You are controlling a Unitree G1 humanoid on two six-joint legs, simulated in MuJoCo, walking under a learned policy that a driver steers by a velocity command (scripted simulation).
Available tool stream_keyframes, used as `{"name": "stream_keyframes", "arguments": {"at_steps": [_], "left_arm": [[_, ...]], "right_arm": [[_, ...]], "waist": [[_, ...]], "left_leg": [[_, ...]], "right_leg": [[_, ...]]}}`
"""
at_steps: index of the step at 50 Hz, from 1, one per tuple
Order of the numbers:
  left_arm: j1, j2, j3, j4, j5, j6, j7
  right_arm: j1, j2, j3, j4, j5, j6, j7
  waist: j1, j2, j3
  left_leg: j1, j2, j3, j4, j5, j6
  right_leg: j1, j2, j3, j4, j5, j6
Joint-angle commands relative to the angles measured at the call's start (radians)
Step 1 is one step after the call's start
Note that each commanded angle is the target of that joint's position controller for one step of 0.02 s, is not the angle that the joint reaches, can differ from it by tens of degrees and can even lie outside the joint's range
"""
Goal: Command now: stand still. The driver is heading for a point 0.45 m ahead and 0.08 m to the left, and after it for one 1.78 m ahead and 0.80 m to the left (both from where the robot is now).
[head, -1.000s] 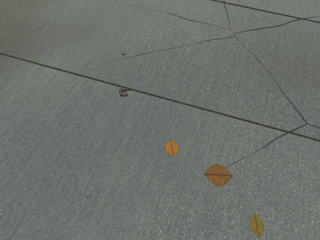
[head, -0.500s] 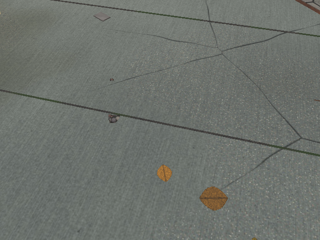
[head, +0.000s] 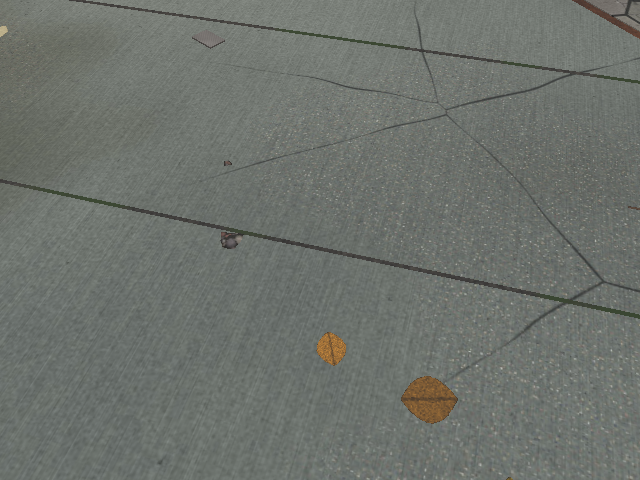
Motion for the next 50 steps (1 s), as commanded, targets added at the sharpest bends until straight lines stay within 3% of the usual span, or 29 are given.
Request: {"name": "stream_keyframes", "arguments": {"at_steps": [1,4,6,9,11,13,14,16,17,18,19,20,21,22,24,25,30,34,37,38,39,40,41,42,43,44,45,46,50], "left_arm": [[-0.018,0.115,0.021,-0.021,-0.002,-0.010,0.005],[-0.017,0.110,0.018,0.003,-0.003,-0.009,0.005],[0.003,0.109,0.020,0.026,-0.009,-0.005,0.007],[-0.005,0.106,0.022,0.028,-0.015,-0.021,0.005],[-0.017,0.085,0.020,0.024,-0.021,-0.052,-0.007],[-0.051,0.048,0.015,0.008,-0.030,-0.082,-0.024],[-0.059,0.045,0.013,0.002,-0.033,-0.093,-0.030],[0.026,0.043,0.016,0.030,-0.044,-0.107,-0.038],[0.135,0.067,0.029,0.076,-0.045,-0.108,-0.038],[0.259,0.143,0.054,0.119,-0.039,-0.113,-0.036],[0.403,0.261,0.087,0.153,-0.041,-0.117,-0.044],[0.396,0.191,0.059,0.144,-0.020,-0.129,-0.049],[0.337,0.128,0.039,0.129,-0.011,-0.138,-0.049],[0.301,0.103,0.029,0.113,-0.009,-0.142,-0.050],[0.274,0.059,0.006,0.107,-0.007,-0.130,-0.050],[0.280,0.067,0.004,0.109,-0.007,-0.121,-0.045],[0.248,0.131,0.008,0.082,-0.006,-0.102,-0.007],[0.302,0.153,0.024,0.107,-0.029,-0.109,-0.006],[0.270,0.169,0.035,0.100,-0.019,-0.093,-0.007],[0.252,0.162,0.033,0.094,-0.008,-0.079,-0.006],[0.261,0.144,0.025,0.081,0.003,-0.072,-0.003],[0.396,0.018,-0.009,0.068,0.012,-0.083,-0.010],[0.398,0.013,-0.016,0.083,0.005,-0.113,-0.021],[0.314,0.085,0.003,0.053,-0.021,-0.131,-0.028],[0.235,0.110,0.006,0.029,-0.027,-0.137,-0.024],[0.154,0.130,0.019,0.014,-0.009,-0.130,-0.008],[0.188,0.120,0.024,0.008,-0.010,-0.118,0.003],[0.198,0.114,0.025,0.002,-0.003,-0.102,0.011],[0.131,0.110,0.037,-0.050,0.009,-0.069,0.031]], "right_arm": [[0.036,-0.112,-0.016,-0.023,-0.001,-0.009,-0.004],[0.055,-0.102,-0.012,-0.020,-0.001,-0.011,-0.005],[0.086,-0.099,-0.013,-0.010,0.007,-0.008,-0.009],[0.096,-0.113,-0.020,-0.038,0.016,-0.017,-0.016],[0.154,-0.124,-0.025,-0.034,0.024,-0.038,-0.012],[0.209,-0.175,-0.044,-0.023,0.032,-0.054,-0.005],[0.198,-0.182,-0.049,-0.030,0.035,-0.058,-0.002],[0.127,-0.162,-0.045,-0.061,0.037,-0.064,0.007],[0.076,-0.147,-0.041,-0.086,0.036,-0.063,0.011],[0.013,-0.116,-0.033,-0.127,0.036,-0.073,0.013],[0.000,-0.077,-0.025,-0.171,0.025,-0.095,0.008],[-0.012,-0.089,-0.029,-0.185,0.038,-0.115,0.010],[0.004,-0.089,-0.032,-0.182,0.061,-0.126,0.021],[0.008,-0.076,-0.030,-0.177,0.066,-0.132,0.030],[-0.028,-0.090,-0.046,-0.190,0.042,-0.132,0.042],[-0.028,-0.071,-0.044,-0.196,0.040,-0.127,0.050],[-0.210,-0.007,-0.018,-0.276,0.026,-0.107,0.066],[-0.276,-0.060,-0.027,-0.316,0.036,-0.095,0.067],[-0.155,-0.123,-0.061,-0.297,0.034,-0.098,0.068],[-0.001,-0.154,-0.085,-0.248,0.032,-0.093,0.066],[0.133,-0.190,-0.101,-0.209,0.027,-0.087,0.062],[0.221,-0.288,-0.119,-0.190,-0.003,-0.083,0.062],[0.188,-0.242,-0.098,-0.193,0.002,-0.080,0.069],[0.082,-0.194,-0.082,-0.214,0.012,-0.086,0.073],[-0.018,-0.154,-0.069,-0.243,0.013,-0.089,0.075],[-0.078,-0.113,-0.056,-0.254,0.010,-0.090,0.080],[-0.095,-0.132,-0.060,-0.262,-0.005,-0.096,0.078],[-0.098,-0.138,-0.064,-0.264,-0.010,-0.097,0.080],[-0.049,-0.176,-0.075,-0.256,-0.007,-0.087,0.054]], "waist": [[0.003,-0.001,-0.015],[0.005,0.001,-0.012],[0.007,0.009,-0.016],[0.002,0.028,0.092],[-0.014,0.064,0.113],[-0.023,0.171,0.118],[-0.014,0.186,0.141],[0.051,0.175,0.147],[0.099,0.142,0.116],[0.144,-0.009,0.081],[0.178,-0.280,-0.003],[0.156,-0.232,-0.028],[0.113,-0.139,0.012],[0.090,-0.090,0.012],[0.066,-0.040,0.035],[0.059,-0.077,0.038],[0.067,-0.063,0.092],[0.060,-0.093,0.114],[-0.031,-0.107,0.005],[-0.108,-0.108,-0.087],[-0.157,-0.075,-0.178],[-0.091,0.195,-0.333],[-0.071,0.257,-0.417],[-0.048,0.195,-0.279],[-0.022,0.095,-0.179],[-0.001,-0.004,-0.092],[0.036,0.056,-0.104],[0.048,0.054,-0.097],[0.061,0.053,-0.115]], "left_leg": [[-0.111,0.003,0.001,-0.090,0.095,0.014],[-0.115,0.000,0.002,-0.090,0.093,0.015],[-0.128,-0.017,0.014,-0.083,-0.123,0.037],[-0.203,0.017,-0.057,-0.096,-0.410,0.100],[-0.164,0.083,-0.162,-0.132,-0.445,0.148],[-0.089,0.221,-0.354,-0.244,-0.488,0.224],[-0.108,0.273,-0.416,-0.275,-0.456,0.250],[-0.181,0.238,-0.340,-0.223,-0.327,0.216],[-0.251,0.170,-0.242,-0.140,-0.209,0.173],[-0.366,0.050,-0.082,0.098,-0.007,0.107],[-0.548,-0.069,0.046,0.467,-0.030,0.038],[-0.680,-0.071,-0.070,0.695,-0.230,0.048],[-0.741,-0.021,-0.119,0.804,-0.202,0.081],[-0.770,0.015,-0.117,0.823,-0.129,0.109],[-0.771,0.069,-0.079,0.747,-0.001,0.125],[-0.729,0.080,-0.064,0.699,0.021,0.113],[-0.522,0.031,0.031,0.269,0.232,0.042],[-0.428,0.005,0.019,0.114,0.324,0.076],[-0.267,-0.043,0.037,0.098,0.273,0.132],[-0.095,-0.082,0.063,0.100,0.270,0.156],[0.131,-0.024,-0.003,0.115,0.331,0.186],[0.469,0.244,-0.467,0.045,0.301,0.362],[0.460,0.336,-0.763,-0.151,0.393,0.413],[0.320,0.299,-0.637,-0.150,0.433,0.368],[0.162,0.261,-0.478,-0.146,0.530,0.336],[0.012,0.190,-0.344,-0.168,0.633,0.283],[-0.067,0.191,-0.289,-0.179,0.715,0.302],[-0.125,0.173,-0.272,-0.190,0.760,0.310],[-0.173,0.143,-0.236,-0.199,0.767,0.328]], "right_leg": [[0.078,-0.044,0.040,-0.074,0.171,-0.027],[0.076,-0.041,0.036,-0.074,0.167,-0.025],[0.055,-0.009,0.009,-0.064,-0.132,-0.032],[-0.098,-0.003,0.013,-0.039,-0.441,-0.056],[-0.165,-0.003,0.001,0.026,-0.374,-0.055],[-0.237,0.017,-0.075,0.182,-0.212,-0.041],[-0.238,-0.006,-0.068,0.214,-0.178,-0.053],[-0.086,-0.010,-0.072,0.064,-0.182,-0.084],[0.085,0.000,-0.059,-0.022,-0.127,-0.090],[0.231,-0.087,0.132,-0.112,-0.141,-0.136],[0.435,-0.281,0.504,-0.241,-0.096,-0.253],[0.481,-0.384,0.674,-0.289,-0.008,-0.307],[0.468,-0.382,0.584,-0.261,0.066,-0.289],[0.462,-0.350,0.482,-0.259,0.099,-0.262],[0.419,-0.292,0.303,-0.293,0.249,-0.209],[0.375,-0.282,0.257,-0.310,0.289,-0.206],[0.130,-0.195,0.069,-0.406,0.260,-0.179],[0.174,-0.249,0.053,-0.430,0.266,-0.163],[0.287,-0.265,0.009,-0.231,0.670,-0.120],[0.272,-0.222,-0.036,-0.037,0.803,-0.089],[0.134,-0.173,-0.067,0.201,0.692,-0.047],[-0.225,0.004,-0.087,0.637,0.200,0.029],[-0.305,0.066,0.049,0.845,-0.342,0.035],[-0.369,0.003,0.083,0.924,-0.317,0.020],[-0.368,-0.046,0.056,0.889,-0.244,0.010],[-0.337,-0.083,0.032,0.825,-0.187,-0.002],[-0.272,-0.107,0.046,0.780,-0.151,-0.001],[-0.226,-0.111,0.051,0.742,-0.150,0.008],[-0.240,-0.082,0.042,0.538,-0.081,0.047]]}}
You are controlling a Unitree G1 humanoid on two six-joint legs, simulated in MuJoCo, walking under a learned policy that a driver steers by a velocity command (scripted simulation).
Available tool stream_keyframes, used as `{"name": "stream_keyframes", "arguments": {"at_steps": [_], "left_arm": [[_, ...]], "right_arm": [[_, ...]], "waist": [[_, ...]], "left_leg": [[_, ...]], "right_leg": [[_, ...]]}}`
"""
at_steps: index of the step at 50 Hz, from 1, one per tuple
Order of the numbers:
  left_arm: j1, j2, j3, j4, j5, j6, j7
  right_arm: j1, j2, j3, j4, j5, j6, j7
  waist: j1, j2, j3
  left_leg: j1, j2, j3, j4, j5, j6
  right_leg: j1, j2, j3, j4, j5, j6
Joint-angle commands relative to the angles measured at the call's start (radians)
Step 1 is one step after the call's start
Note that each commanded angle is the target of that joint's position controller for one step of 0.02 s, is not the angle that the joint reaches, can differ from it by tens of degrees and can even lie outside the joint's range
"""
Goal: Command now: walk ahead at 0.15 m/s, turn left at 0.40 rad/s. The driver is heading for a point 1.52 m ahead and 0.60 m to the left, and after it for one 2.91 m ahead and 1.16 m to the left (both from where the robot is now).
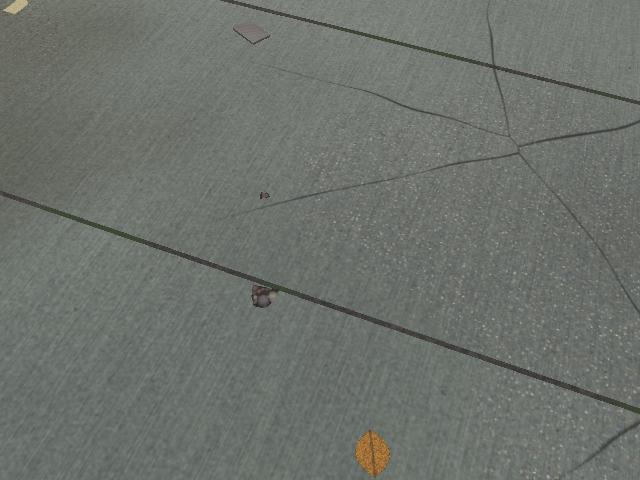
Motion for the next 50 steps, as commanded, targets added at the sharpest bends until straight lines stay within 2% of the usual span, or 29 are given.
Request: {"name": "stream_keyframes", "arguments": {"at_steps": [1,4,7,11,13,14,15,16,17,18,19,20,21,22,24,28,32,34,35,36,37,38,39,40,41,42,43,45,50], "left_arm": [[0.112,0.078,0.026,-0.032,0.009,0.026,0.018],[0.008,0.075,0.027,-0.069,0.001,0.042,0.017],[-0.078,0.078,0.026,-0.099,-0.005,0.042,0.012],[-0.103,0.099,0.030,-0.117,-0.011,0.022,-0.001],[-0.040,0.114,0.037,-0.105,-0.015,0.008,-0.010],[0.006,0.130,0.043,-0.095,-0.013,0.001,-0.013],[0.039,0.183,0.054,-0.096,0.003,0.002,-0.007],[-0.008,0.256,0.067,-0.102,0.026,0.018,0.001],[0.005,0.180,0.054,-0.116,0.032,0.023,-0.002],[-0.024,0.134,0.039,-0.137,0.023,0.023,-0.004],[-0.058,0.115,0.034,-0.146,0.013,0.026,-0.006],[-0.074,0.110,0.031,-0.150,0.002,0.031,-0.005],[-0.078,0.115,0.029,-0.148,0.002,0.037,-0.003],[-0.074,0.125,0.031,-0.143,0.006,0.044,-0.001],[-0.048,0.140,0.036,-0.132,0.011,0.054,0.007],[-0.049,0.182,0.049,-0.130,0.005,0.062,0.009],[-0.052,0.211,0.061,-0.130,-0.010,0.063,-0.009],[-0.067,0.218,0.065,-0.128,-0.028,0.063,-0.013],[-0.050,0.200,0.062,-0.118,-0.035,0.064,-0.014],[0.019,0.156,0.053,-0.093,-0.022,0.064,-0.022],[0.009,0.071,0.024,-0.138,0.037,0.067,-0.031],[-0.086,0.111,0.036,-0.177,0.021,0.062,-0.022],[-0.108,0.151,0.048,-0.180,-0.005,0.065,-0.015],[-0.093,0.162,0.055,-0.172,-0.012,0.068,-0.008],[-0.075,0.163,0.060,-0.151,-0.004,0.071,0.003],[-0.058,0.167,0.063,-0.149,0.004,0.074,0.008],[-0.045,0.162,0.063,-0.149,0.004,0.072,0.006],[-0.022,0.146,0.061,-0.149,-0.004,0.068,0.001],[-0.050,0.116,0.044,-0.164,-0.006,0.070,-0.008]], "right_arm": [[-0.033,-0.186,-0.043,-0.077,0.005,-0.003,-0.027],[-0.011,-0.197,-0.050,-0.085,0.021,0.023,-0.050],[0.013,-0.204,-0.057,-0.085,0.028,0.041,-0.065],[0.013,-0.207,-0.065,-0.101,0.028,0.066,-0.075],[-0.028,-0.194,-0.061,-0.127,0.037,0.075,-0.078],[-0.040,-0.177,-0.055,-0.142,0.041,0.080,-0.080],[-0.011,-0.126,-0.038,-0.158,0.031,0.083,-0.083],[0.060,-0.079,-0.031,-0.180,0.034,0.078,-0.081],[0.082,-0.174,-0.052,-0.165,0.026,0.071,-0.079],[0.094,-0.229,-0.073,-0.153,0.032,0.075,-0.076],[0.092,-0.223,-0.079,-0.143,0.034,0.089,-0.079],[0.082,-0.210,-0.079,-0.146,0.031,0.103,-0.083],[0.070,-0.183,-0.073,-0.157,0.033,0.114,-0.081],[0.052,-0.160,-0.066,-0.173,0.037,0.119,-0.076],[-0.001,-0.134,-0.056,-0.212,0.043,0.120,-0.069],[-0.046,-0.120,-0.045,-0.259,0.036,0.118,-0.052],[-0.050,-0.143,-0.053,-0.282,0.036,0.132,-0.030],[-0.015,-0.143,-0.061,-0.277,0.035,0.138,-0.019],[0.023,-0.149,-0.069,-0.263,0.034,0.138,-0.019],[0.065,-0.195,-0.087,-0.254,0.034,0.137,-0.030],[0.089,-0.322,-0.113,-0.278,0.026,0.133,-0.053],[0.094,-0.324,-0.102,-0.301,-0.010,0.106,-0.039],[0.057,-0.293,-0.095,-0.298,-0.014,0.083,-0.031],[0.002,-0.264,-0.089,-0.296,0.002,0.071,-0.036],[-0.039,-0.231,-0.079,-0.303,0.018,0.071,-0.043],[-0.060,-0.218,-0.071,-0.307,0.025,0.074,-0.049],[-0.055,-0.212,-0.065,-0.311,0.021,0.076,-0.054],[-0.043,-0.199,-0.060,-0.312,0.017,0.074,-0.061],[-0.029,-0.199,-0.052,-0.300,0.011,0.076,-0.070]], "waist": [[0.063,0.088,-0.165],[0.031,0.108,-0.160],[0.004,0.130,-0.129],[0.002,0.153,-0.130],[0.048,0.165,-0.149],[0.072,0.154,-0.162],[0.057,0.055,-0.228],[-0.025,-0.217,-0.218],[0.007,-0.206,-0.247],[0.001,-0.125,-0.236],[-0.009,-0.081,-0.211],[-0.006,-0.075,-0.186],[-0.003,-0.087,-0.166],[0.004,-0.104,-0.147],[0.031,-0.133,-0.140],[0.050,-0.137,-0.171],[0.047,-0.150,-0.156],[0.015,-0.139,-0.149],[0.000,-0.115,-0.155],[0.000,0.007,-0.169],[0.029,0.347,-0.182],[-0.036,0.283,-0.229],[-0.027,0.192,-0.189],[0.005,0.169,-0.147],[0.021,0.142,-0.140],[0.034,0.156,-0.135],[0.041,0.165,-0.151],[0.043,0.159,-0.176],[0.013,0.172,-0.160]], "left_leg": [[0.024,0.277,-0.232,-0.117,0.481,0.195],[0.044,0.254,-0.272,-0.129,0.194,0.156],[0.055,0.238,-0.325,-0.132,-0.010,0.134],[0.098,0.230,-0.404,-0.061,0.044,0.129],[0.122,0.207,-0.442,0.009,0.147,0.100],[0.102,0.171,-0.431,0.062,0.141,0.060],[0.016,0.116,-0.368,0.206,-0.029,0.008],[-0.224,-0.052,-0.190,0.376,-0.458,-0.052],[-0.291,-0.019,-0.153,0.608,-0.600,-0.098],[-0.298,0.015,-0.159,0.721,-0.539,-0.121],[-0.308,0.034,-0.141,0.770,-0.478,-0.145],[-0.325,0.049,-0.131,0.795,-0.426,-0.164],[-0.316,0.056,-0.112,0.808,-0.387,-0.178],[-0.304,0.059,-0.081,0.783,-0.354,-0.187],[-0.309,0.076,-0.048,0.699,-0.317,-0.195],[-0.196,0.117,-0.010,0.513,-0.282,-0.180],[-0.083,0.114,0.039,0.348,-0.260,-0.134],[0.005,0.099,0.066,0.188,-0.170,-0.091],[0.095,0.076,0.071,0.088,-0.088,-0.059],[0.245,0.116,-0.023,0.010,0.092,-0.015],[0.406,0.404,-0.412,0.012,0.507,0.117],[0.302,0.495,-0.530,-0.025,0.511,0.291],[0.257,0.436,-0.446,-0.050,0.394,0.262],[0.226,0.368,-0.368,-0.055,0.289,0.195],[0.212,0.327,-0.334,-0.052,0.218,0.147],[0.177,0.306,-0.312,-0.054,0.238,0.136],[0.163,0.293,-0.305,-0.055,0.258,0.138],[0.193,0.285,-0.297,-0.053,0.263,0.144],[0.198,0.280,-0.315,-0.057,0.152,0.145]], "right_leg": [[0.068,0.001,0.021,-0.119,0.079,0.029],[0.047,0.022,0.042,-0.277,0.180,0.042],[0.054,0.049,0.059,-0.408,0.212,0.049],[0.120,0.085,0.065,-0.523,0.122,0.054],[0.215,0.087,0.058,-0.666,0.159,0.037],[0.310,0.054,0.055,-0.783,0.280,0.017],[0.467,-0.105,0.157,-0.786,0.407,-0.041],[0.591,-0.286,0.383,-0.767,0.711,-0.200],[0.590,-0.375,0.455,-0.763,0.805,-0.295],[0.568,-0.339,0.362,-0.745,0.810,-0.282],[0.544,-0.272,0.261,-0.731,0.765,-0.240],[0.522,-0.239,0.207,-0.736,0.694,-0.217],[0.484,-0.220,0.165,-0.748,0.675,-0.217],[0.455,-0.197,0.120,-0.769,0.651,-0.221],[0.479,-0.199,0.082,-0.792,0.629,-0.239],[0.483,-0.229,0.020,-0.796,0.617,-0.244],[0.458,-0.254,-0.016,-0.776,0.540,-0.222],[0.434,-0.253,-0.042,-0.716,0.482,-0.179],[0.390,-0.228,-0.075,-0.650,0.415,-0.132],[0.271,-0.173,-0.148,-0.504,0.265,-0.052],[-0.034,-0.035,-0.223,-0.159,-0.270,0.054],[-0.104,0.043,-0.053,0.031,-0.352,0.062],[-0.111,0.022,-0.008,0.089,-0.273,0.048],[-0.116,0.007,0.006,0.068,-0.173,0.034],[-0.110,-0.004,0.015,0.044,-0.107,0.034],[-0.081,0.006,0.012,0.042,-0.059,0.041],[-0.048,0.021,0.011,0.052,-0.023,0.045],[-0.038,0.034,0.012,0.009,0.019,0.052],[0.026,0.026,0.013,-0.220,0.045,0.070]]}}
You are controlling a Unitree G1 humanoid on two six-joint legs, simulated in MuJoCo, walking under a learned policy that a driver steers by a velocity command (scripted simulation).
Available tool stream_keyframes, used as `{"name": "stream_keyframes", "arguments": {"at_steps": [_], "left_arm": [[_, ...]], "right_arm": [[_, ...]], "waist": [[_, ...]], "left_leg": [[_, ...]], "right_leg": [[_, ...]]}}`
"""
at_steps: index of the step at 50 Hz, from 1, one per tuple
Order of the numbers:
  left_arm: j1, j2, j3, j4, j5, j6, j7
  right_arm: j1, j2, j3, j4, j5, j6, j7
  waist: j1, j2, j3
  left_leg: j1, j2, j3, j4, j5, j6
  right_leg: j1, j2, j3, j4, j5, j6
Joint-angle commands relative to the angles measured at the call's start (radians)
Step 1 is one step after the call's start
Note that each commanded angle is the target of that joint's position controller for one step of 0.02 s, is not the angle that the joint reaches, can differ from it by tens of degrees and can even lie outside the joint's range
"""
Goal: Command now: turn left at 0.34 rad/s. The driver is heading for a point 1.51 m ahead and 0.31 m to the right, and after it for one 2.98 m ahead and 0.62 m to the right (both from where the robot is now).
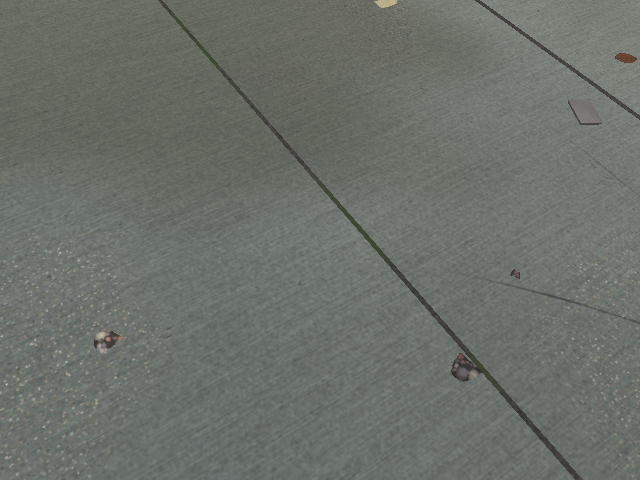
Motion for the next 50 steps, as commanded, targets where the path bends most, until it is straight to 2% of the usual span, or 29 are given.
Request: {"name": "stream_keyframes", "arguments": {"at_steps": [1,6,8,9,10,11,12,13,14,16,18,25,42,43,44,45,46,47,48,49,50], "left_arm": [[-0.025,0.063,0.006,-0.067,-0.002,-0.012,-0.006],[-0.015,0.068,0.001,-0.074,-0.008,-0.023,-0.017],[0.016,0.053,-0.004,-0.066,-0.008,-0.032,-0.024],[0.043,0.043,-0.008,-0.057,-0.001,-0.038,-0.029],[0.058,0.068,-0.007,-0.056,0.013,-0.042,-0.030],[0.075,0.137,0.003,-0.065,0.025,-0.041,-0.025],[0.024,0.137,0.000,-0.054,0.022,-0.037,-0.028],[-0.019,0.072,-0.016,-0.069,0.016,-0.039,-0.034],[-0.026,0.056,-0.022,-0.068,0.017,-0.042,-0.037],[-0.015,0.073,-0.022,-0.064,0.015,-0.054,-0.039],[0.013,0.070,-0.027,-0.051,0.013,-0.059,-0.034],[0.024,0.053,-0.041,-0.036,0.009,-0.046,-0.025],[0.047,0.042,-0.057,0.066,0.006,-0.047,-0.031],[0.064,0.038,-0.058,0.080,0.006,-0.045,-0.030],[0.070,0.050,-0.054,0.088,0.001,-0.042,-0.027],[0.074,0.073,-0.047,0.090,-0.006,-0.040,-0.024],[0.099,0.089,-0.042,0.095,-0.012,-0.041,-0.020],[0.140,0.115,-0.035,0.105,-0.016,-0.046,-0.017],[0.154,0.146,-0.025,0.111,-0.018,-0.053,-0.013],[0.158,0.148,-0.021,0.109,-0.014,-0.061,-0.009],[0.157,0.143,-0.019,0.105,-0.011,-0.068,-0.010]], "right_arm": [[-0.009,-0.160,-0.038,-0.055,-0.007,-0.010,-0.007],[-0.025,-0.154,-0.026,-0.034,-0.009,-0.005,0.008],[-0.047,-0.135,-0.015,-0.025,-0.001,-0.003,0.010],[-0.049,-0.120,-0.007,-0.017,0.005,-0.003,0.010],[-0.015,-0.100,0.001,-0.007,-0.001,-0.009,0.009],[0.028,-0.083,0.006,-0.002,-0.023,-0.018,0.011],[0.065,-0.069,0.004,0.003,-0.018,-0.023,0.013],[0.034,-0.091,0.004,0.011,-0.028,-0.021,0.010],[0.002,-0.105,-0.003,0.011,-0.024,-0.017,0.008],[-0.018,-0.108,-0.006,0.011,-0.018,-0.001,0.004],[-0.009,-0.096,-0.005,0.019,-0.015,0.001,0.005],[0.018,-0.077,-0.006,0.061,-0.012,-0.012,0.002],[0.044,-0.072,-0.005,0.173,-0.008,-0.010,-0.017],[0.058,-0.063,-0.003,0.189,-0.008,-0.009,-0.018],[0.060,-0.061,-0.004,0.198,-0.003,-0.008,-0.019],[0.058,-0.062,-0.006,0.201,0.004,-0.010,-0.020],[0.038,-0.059,-0.005,0.192,0.008,-0.020,-0.019],[0.009,-0.045,-0.001,0.177,0.014,-0.037,-0.014],[-0.029,-0.035,0.003,0.157,0.021,-0.057,-0.008],[-0.050,-0.047,0.000,0.151,0.024,-0.073,-0.001],[-0.047,-0.055,-0.003,0.151,0.025,-0.084,0.007]], "waist": [[-0.022,0.175,-0.123],[-0.033,0.170,-0.095],[-0.005,0.153,-0.100],[0.020,0.135,-0.101],[0.014,0.100,-0.121],[-0.023,-0.019,-0.154],[-0.076,-0.141,-0.142],[-0.055,-0.124,-0.129],[-0.037,-0.112,-0.111],[-0.015,-0.080,-0.084],[-0.009,-0.045,-0.076],[0.006,0.041,-0.068],[0.001,0.033,-0.044],[0.002,0.026,-0.064],[0.004,0.009,-0.046],[0.009,-0.025,-0.012],[0.021,-0.064,0.031],[0.034,-0.115,0.064],[0.039,-0.143,0.108],[0.044,-0.125,0.125],[0.041,-0.115,0.113]], "left_leg": [[0.135,0.249,-0.224,-0.099,0.217,0.175],[0.080,0.247,-0.268,-0.075,0.206,0.180],[0.075,0.228,-0.270,-0.039,0.238,0.158],[0.055,0.205,-0.258,-0.023,0.238,0.128],[0.018,0.175,-0.244,-0.008,0.185,0.079],[-0.032,0.100,-0.169,0.080,0.051,0.026],[-0.023,0.025,-0.068,0.076,-0.112,-0.017],[0.035,0.043,-0.056,0.057,-0.095,-0.045],[0.038,0.041,-0.056,0.055,-0.047,-0.048],[0.036,0.049,-0.076,0.049,0.045,-0.033],[0.039,0.056,-0.088,0.038,0.080,-0.022],[0.034,0.062,-0.101,0.025,0.119,-0.031],[0.092,0.064,-0.092,0.011,0.144,-0.045],[0.101,0.051,-0.077,0.010,0.059,-0.044],[0.074,0.025,-0.050,0.030,-0.088,-0.039],[0.011,-0.003,-0.017,0.071,-0.267,-0.031],[-0.079,-0.013,0.008,0.127,-0.351,-0.029],[-0.159,-0.014,0.047,0.216,-0.325,-0.031],[-0.206,0.026,0.064,0.289,-0.268,-0.032],[-0.249,0.065,0.044,0.346,-0.259,-0.028],[-0.283,0.089,0.036,0.382,-0.287,-0.022]], "right_leg": [[0.008,-0.021,0.018,-0.113,0.009,0.007],[0.143,-0.011,0.000,-0.277,-0.033,-0.012],[0.225,-0.002,-0.012,-0.432,0.042,-0.029],[0.307,-0.001,-0.017,-0.580,0.183,-0.044],[0.406,-0.053,0.033,-0.623,0.324,-0.065],[0.485,-0.175,0.132,-0.590,0.549,-0.112],[0.405,-0.219,0.172,-0.576,0.515,-0.202],[0.341,-0.203,0.178,-0.606,0.367,-0.218],[0.332,-0.157,0.142,-0.608,0.268,-0.185],[0.318,-0.108,0.097,-0.592,0.206,-0.138],[0.315,-0.086,0.071,-0.573,0.196,-0.121],[0.335,-0.054,0.043,-0.537,0.202,-0.118],[0.313,-0.027,0.031,-0.570,0.182,-0.114],[0.319,-0.020,0.027,-0.584,0.084,-0.118],[0.306,-0.015,0.036,-0.599,-0.073,-0.131],[0.292,-0.031,0.076,-0.623,-0.251,-0.161],[0.293,-0.091,0.172,-0.678,-0.398,-0.207],[0.315,-0.189,0.311,-0.761,-0.501,-0.264],[0.300,-0.290,0.439,-0.820,-0.517,-0.319],[0.302,-0.328,0.482,-0.840,-0.461,-0.345],[0.338,-0.339,0.480,-0.837,-0.391,-0.347]]}}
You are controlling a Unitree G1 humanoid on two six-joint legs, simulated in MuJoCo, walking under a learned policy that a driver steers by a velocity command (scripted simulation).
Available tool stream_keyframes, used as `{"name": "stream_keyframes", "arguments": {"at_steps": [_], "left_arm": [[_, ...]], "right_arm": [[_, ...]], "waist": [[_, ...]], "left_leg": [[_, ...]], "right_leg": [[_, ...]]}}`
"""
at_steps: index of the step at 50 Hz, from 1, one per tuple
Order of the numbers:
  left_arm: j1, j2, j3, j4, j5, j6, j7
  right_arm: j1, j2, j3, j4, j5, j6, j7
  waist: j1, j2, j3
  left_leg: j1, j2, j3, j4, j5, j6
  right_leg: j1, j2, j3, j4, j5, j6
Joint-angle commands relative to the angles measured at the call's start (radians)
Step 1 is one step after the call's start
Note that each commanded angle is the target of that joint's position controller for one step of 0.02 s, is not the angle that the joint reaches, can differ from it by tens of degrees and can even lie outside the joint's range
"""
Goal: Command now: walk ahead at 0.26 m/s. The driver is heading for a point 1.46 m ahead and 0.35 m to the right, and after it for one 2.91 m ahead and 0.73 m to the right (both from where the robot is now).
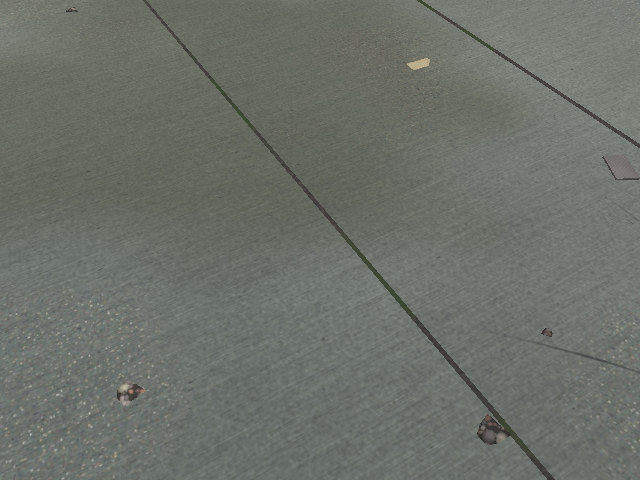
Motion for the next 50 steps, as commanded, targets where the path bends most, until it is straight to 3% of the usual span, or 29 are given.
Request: {"name": "stream_keyframes", "arguments": {"at_steps": [1,3,4,6,7,8,9,10,11,12,14,17,20,23,26,28,29,30,31,32,33,34,35,36,37,40,44,47,50], "left_arm": [[0.015,0.197,0.049,-0.045,-0.005,-0.026,0.007],[-0.033,0.198,0.051,-0.064,-0.023,-0.022,0.000],[-0.055,0.202,0.052,-0.069,-0.030,-0.016,-0.002],[-0.041,0.162,0.040,-0.070,-0.019,-0.011,-0.006],[-0.063,0.098,0.019,-0.084,-0.008,-0.018,-0.013],[-0.068,0.037,0.001,-0.132,0.003,-0.037,-0.016],[-0.085,0.096,0.017,-0.145,-0.026,-0.053,-0.014],[-0.078,0.134,0.026,-0.145,-0.047,-0.063,-0.019],[-0.070,0.138,0.029,-0.133,-0.045,-0.070,-0.025],[-0.073,0.136,0.032,-0.129,-0.028,-0.075,-0.028],[-0.088,0.120,0.035,-0.132,-0.010,-0.073,-0.042],[-0.158,0.078,0.025,-0.161,0.000,-0.063,-0.051],[-0.278,0.045,0.009,-0.210,-0.005,-0.063,-0.052],[-0.351,0.050,0.005,-0.243,-0.014,-0.063,-0.059],[-0.359,0.082,0.014,-0.265,-0.015,-0.069,-0.071],[-0.279,0.120,0.033,-0.252,-0.013,-0.070,-0.070],[-0.162,0.151,0.052,-0.221,-0.014,-0.066,-0.065],[0.005,0.187,0.073,-0.173,-0.015,-0.060,-0.055],[0.157,0.253,0.090,-0.142,0.004,-0.053,-0.045],[0.194,0.274,0.090,-0.120,0.009,-0.053,-0.058],[0.141,0.177,0.065,-0.124,-0.003,-0.058,-0.059],[0.054,0.147,0.056,-0.139,-0.004,-0.062,-0.056],[-0.018,0.139,0.054,-0.152,0.004,-0.066,-0.056],[-0.056,0.115,0.048,-0.157,0.016,-0.071,-0.060],[-0.071,0.104,0.044,-0.154,0.027,-0.076,-0.061],[-0.055,0.101,0.044,-0.130,0.013,-0.086,-0.061],[0.013,0.143,0.054,-0.102,0.009,-0.077,-0.037],[0.066,0.158,0.055,-0.084,0.000,-0.069,-0.026],[0.137,0.164,0.056,-0.052,-0.008,-0.057,-0.024]], "right_arm": [[-0.111,-0.102,-0.021,-0.094,0.011,-0.058,0.018],[-0.085,-0.090,-0.019,-0.076,0.011,-0.071,0.031],[-0.037,-0.080,-0.021,-0.047,0.008,-0.075,0.034],[0.113,-0.096,-0.040,0.025,0.006,-0.067,0.033],[0.207,-0.134,-0.052,0.041,0.009,-0.066,0.025],[0.291,-0.256,-0.075,0.041,0.008,-0.066,0.023],[0.275,-0.224,-0.061,0.043,-0.011,-0.079,0.035],[0.189,-0.172,-0.044,0.016,-0.010,-0.091,0.039],[0.138,-0.141,-0.033,-0.002,-0.012,-0.097,0.042],[0.106,-0.132,-0.025,-0.014,-0.012,-0.095,0.046],[0.114,-0.108,-0.012,-0.013,-0.018,-0.085,0.044],[0.164,-0.130,-0.015,0.006,-0.015,-0.074,0.029],[0.184,-0.151,-0.015,0.012,-0.015,-0.069,0.015],[0.227,-0.159,-0.017,0.032,-0.006,-0.070,0.012],[0.215,-0.164,-0.025,0.038,0.003,-0.063,0.010],[0.191,-0.186,-0.034,0.029,-0.006,-0.051,0.009],[0.178,-0.190,-0.035,0.024,-0.013,-0.041,0.009],[0.176,-0.175,-0.028,0.015,-0.020,-0.032,0.008],[0.228,-0.115,-0.009,-0.010,-0.033,-0.034,0.009],[0.352,0.016,0.027,0.004,-0.019,-0.059,0.021],[0.255,-0.107,0.000,-0.003,0.011,-0.081,0.027],[0.146,-0.158,-0.014,-0.038,0.033,-0.096,0.029],[0.094,-0.152,-0.013,-0.050,0.026,-0.104,0.021],[0.073,-0.145,-0.020,-0.051,0.009,-0.100,0.015],[0.103,-0.125,-0.020,-0.048,0.005,-0.090,0.016],[0.098,-0.088,-0.017,-0.055,-0.003,-0.060,0.013],[-0.062,-0.088,-0.014,-0.116,-0.019,-0.062,0.015],[-0.176,-0.065,-0.002,-0.147,-0.014,-0.076,0.027],[-0.270,-0.066,0.004,-0.180,-0.003,-0.082,0.042]], "waist": [[0.029,-0.129,0.136],[-0.002,-0.114,0.102],[-0.033,-0.107,0.075],[-0.089,-0.068,0.010],[-0.129,0.048,-0.009],[-0.136,0.302,-0.047],[-0.122,0.236,-0.010],[-0.082,0.147,0.074],[-0.063,0.120,0.092],[-0.051,0.094,0.096],[-0.043,0.097,0.084],[-0.059,0.080,0.086],[-0.086,0.078,0.106],[-0.097,0.088,0.132],[-0.059,0.089,0.123],[-0.003,0.113,0.043],[0.060,0.125,-0.039],[0.135,0.115,-0.145],[0.147,-0.031,-0.288],[0.075,-0.295,-0.426],[0.101,-0.189,-0.304],[0.083,-0.127,-0.144],[0.050,-0.026,-0.080],[0.019,-0.003,-0.033],[-0.015,-0.044,-0.041],[-0.040,-0.051,-0.003],[-0.003,-0.024,0.047],[0.039,-0.024,0.058],[0.074,-0.027,0.072]], "left_leg": [[-0.279,0.081,0.002,0.101,-0.076,0.020],[-0.123,0.072,0.049,-0.070,0.005,0.028],[0.031,0.038,0.096,-0.173,0.139,0.022],[0.287,-0.008,0.117,-0.223,0.224,0.004],[0.391,0.110,-0.067,-0.313,0.119,0.045],[0.498,0.344,-0.483,-0.463,-0.020,0.179],[0.428,0.427,-0.673,-0.529,-0.178,0.278],[0.394,0.404,-0.591,-0.532,-0.224,0.258],[0.374,0.355,-0.485,-0.538,-0.154,0.218],[0.359,0.322,-0.400,-0.546,-0.035,0.189],[0.322,0.268,-0.259,-0.563,0.189,0.156],[0.300,0.235,-0.138,-0.574,0.414,0.169],[0.220,0.203,-0.058,-0.597,0.442,0.158],[0.216,0.228,-0.042,-0.616,0.427,0.158],[0.324,0.277,-0.033,-0.562,0.540,0.136],[0.387,0.285,-0.019,-0.441,0.838,0.114],[0.385,0.262,0.004,-0.293,1.012,0.099],[0.292,0.218,0.032,-0.083,1.017,0.070],[0.000,0.138,0.062,0.253,0.675,0.037],[-0.292,-0.044,-0.022,0.553,-0.126,-0.004],[-0.400,0.010,-0.105,0.658,-0.132,0.016],[-0.446,0.062,-0.068,0.653,-0.041,0.031],[-0.403,0.114,-0.048,0.601,0.056,0.034],[-0.357,0.147,-0.040,0.551,0.110,0.032],[-0.296,0.171,-0.049,0.528,0.140,0.029],[-0.289,0.196,-0.029,0.428,0.166,0.006],[-0.399,0.200,-0.009,0.184,0.381,-0.032],[-0.346,0.157,0.036,-0.021,0.532,-0.032],[-0.350,0.132,0.045,-0.116,0.552,-0.027]], "right_leg": [[0.024,-0.361,0.477,-0.367,-0.338,-0.215],[-0.018,-0.281,0.323,-0.344,-0.202,-0.161],[-0.088,-0.231,0.239,-0.312,-0.141,-0.138],[-0.209,-0.157,0.144,-0.177,-0.082,-0.101],[-0.308,-0.087,0.060,0.046,-0.034,-0.049],[-0.504,0.018,-0.039,0.371,-0.152,0.014],[-0.605,0.001,0.058,0.571,-0.266,0.002],[-0.681,-0.065,0.094,0.642,-0.180,-0.025],[-0.689,-0.099,0.084,0.646,-0.083,-0.039],[-0.682,-0.123,0.074,0.613,-0.005,-0.040],[-0.623,-0.147,0.048,0.541,0.101,-0.022],[-0.613,-0.134,-0.003,0.403,0.193,0.028],[-0.518,-0.097,-0.040,0.181,0.324,0.050],[-0.450,-0.070,-0.046,0.067,0.395,0.038],[-0.439,-0.066,-0.017,0.008,0.364,-0.007],[-0.322,-0.028,-0.040,0.016,0.296,-0.040],[-0.174,0.006,-0.066,0.020,0.272,-0.065],[0.063,-0.004,-0.059,0.026,0.281,-0.095],[0.404,-0.215,0.221,0.042,0.191,-0.176],[0.613,-0.410,0.721,-0.138,-0.081,-0.314],[0.527,-0.371,0.736,-0.225,-0.182,-0.264],[0.366,-0.346,0.569,-0.244,-0.104,-0.224],[0.215,-0.314,0.461,-0.270,0.017,-0.207],[0.102,-0.275,0.368,-0.294,0.145,-0.194],[0.039,-0.259,0.317,-0.320,0.196,-0.201],[-0.048,-0.231,0.216,-0.387,0.240,-0.218],[-0.020,-0.210,0.137,-0.420,0.299,-0.207],[-0.007,-0.177,0.068,-0.417,0.322,-0.172],[0.082,-0.206,0.068,-0.390,0.321,-0.170]]}}
Velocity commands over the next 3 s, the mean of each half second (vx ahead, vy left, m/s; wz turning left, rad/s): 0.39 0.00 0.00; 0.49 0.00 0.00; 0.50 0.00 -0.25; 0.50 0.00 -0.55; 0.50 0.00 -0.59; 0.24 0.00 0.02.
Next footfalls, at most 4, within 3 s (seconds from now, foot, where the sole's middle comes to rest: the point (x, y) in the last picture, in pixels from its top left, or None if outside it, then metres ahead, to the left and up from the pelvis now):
0.14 left None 0.08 0.14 -0.77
0.60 right None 0.44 -0.09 -0.77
1.14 left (273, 388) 0.75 0.14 -0.77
1.70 right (386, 301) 1.00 -0.14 -0.77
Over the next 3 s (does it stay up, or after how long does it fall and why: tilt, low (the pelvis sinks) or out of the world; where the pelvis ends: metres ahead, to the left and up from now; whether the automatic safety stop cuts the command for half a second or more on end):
stays up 1.37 -0.32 0.00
